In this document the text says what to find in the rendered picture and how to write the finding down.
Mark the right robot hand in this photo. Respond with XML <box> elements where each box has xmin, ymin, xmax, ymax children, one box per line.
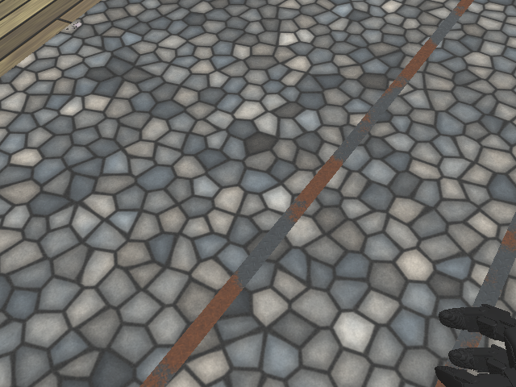
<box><xmin>435</xmin><ymin>304</ymin><xmax>516</xmax><ymax>387</ymax></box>

